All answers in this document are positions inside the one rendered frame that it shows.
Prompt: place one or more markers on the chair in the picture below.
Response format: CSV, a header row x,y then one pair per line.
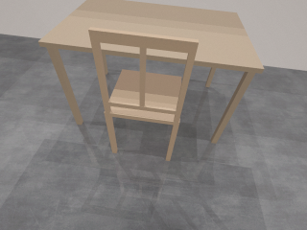
x,y
141,95

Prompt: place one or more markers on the table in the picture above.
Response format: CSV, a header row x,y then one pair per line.
x,y
223,42

